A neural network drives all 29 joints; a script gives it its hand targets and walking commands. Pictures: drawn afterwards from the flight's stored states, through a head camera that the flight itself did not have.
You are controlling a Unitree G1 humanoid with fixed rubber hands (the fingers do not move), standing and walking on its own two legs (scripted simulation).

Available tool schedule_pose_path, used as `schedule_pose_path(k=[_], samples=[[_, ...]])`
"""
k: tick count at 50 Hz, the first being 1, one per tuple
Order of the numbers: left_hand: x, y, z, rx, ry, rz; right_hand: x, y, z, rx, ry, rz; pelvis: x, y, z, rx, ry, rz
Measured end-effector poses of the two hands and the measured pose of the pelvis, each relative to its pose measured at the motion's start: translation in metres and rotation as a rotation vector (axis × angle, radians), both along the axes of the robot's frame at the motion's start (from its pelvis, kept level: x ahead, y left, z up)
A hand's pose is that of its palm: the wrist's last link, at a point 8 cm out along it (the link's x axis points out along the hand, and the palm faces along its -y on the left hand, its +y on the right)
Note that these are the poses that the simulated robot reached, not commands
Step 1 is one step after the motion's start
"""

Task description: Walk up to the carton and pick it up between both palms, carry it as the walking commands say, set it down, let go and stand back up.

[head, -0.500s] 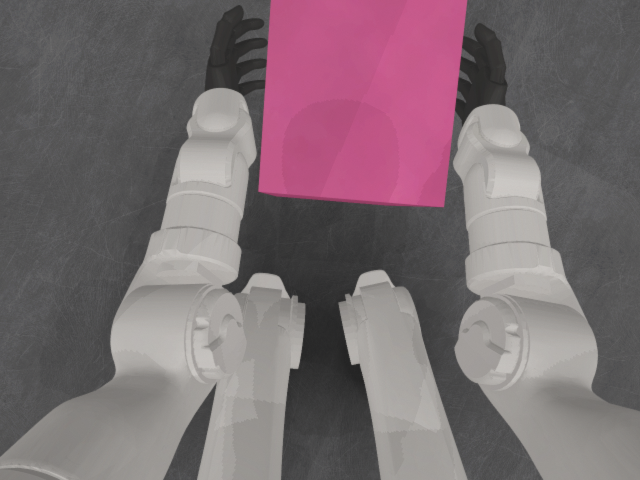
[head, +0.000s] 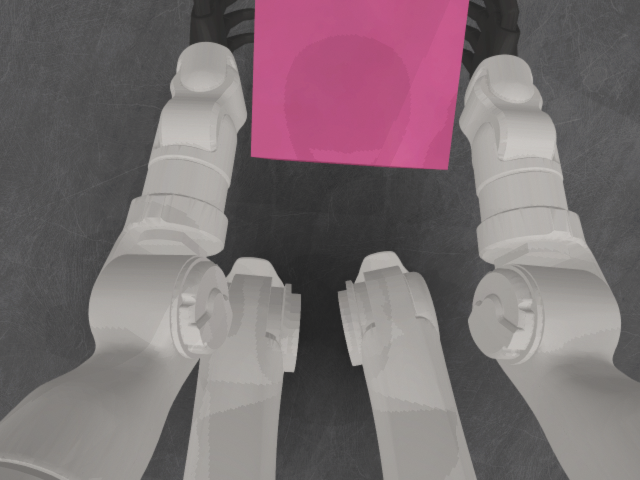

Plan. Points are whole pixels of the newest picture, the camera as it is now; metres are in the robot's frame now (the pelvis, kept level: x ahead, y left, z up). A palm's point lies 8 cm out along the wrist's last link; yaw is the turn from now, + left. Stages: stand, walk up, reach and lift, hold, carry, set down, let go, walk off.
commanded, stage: set down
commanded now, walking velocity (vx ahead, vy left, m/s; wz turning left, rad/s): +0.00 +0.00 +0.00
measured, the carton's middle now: (346, 63) +0.53 -0.04 -0.22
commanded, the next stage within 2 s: none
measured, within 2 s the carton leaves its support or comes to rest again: rests again in 1.00 s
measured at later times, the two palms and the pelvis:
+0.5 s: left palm (215, 51) +0.53 +0.10 -0.16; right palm (484, 62) +0.51 -0.17 -0.16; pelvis +0.00 +0.00 -0.01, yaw +0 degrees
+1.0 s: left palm (216, 58) +0.53 +0.10 -0.18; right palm (474, 70) +0.51 -0.17 -0.18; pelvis +0.00 +0.00 -0.02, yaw +0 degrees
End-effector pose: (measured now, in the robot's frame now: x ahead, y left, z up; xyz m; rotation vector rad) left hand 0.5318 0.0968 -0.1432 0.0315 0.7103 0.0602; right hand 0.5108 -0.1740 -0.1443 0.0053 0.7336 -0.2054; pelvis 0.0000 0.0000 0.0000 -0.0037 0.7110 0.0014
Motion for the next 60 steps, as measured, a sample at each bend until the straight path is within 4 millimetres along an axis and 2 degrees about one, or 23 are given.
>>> schedule_pose_path(k=[10,60], samples=[[0.003,0.001,-0.002,-0.002,-0.008,0.009,0.006,0.001,-0.002,0.005,-0.009,0.004,0.003,-0.003,-0.006,0.005,-0.007,-0.004],[-0.002,0.008,-0.039,0.019,0.051,-0.027,-0.004,0.004,-0.04,0.021,0.038,0.049,0.003,0.002,-0.023,0.004,-0.079,-0.007]])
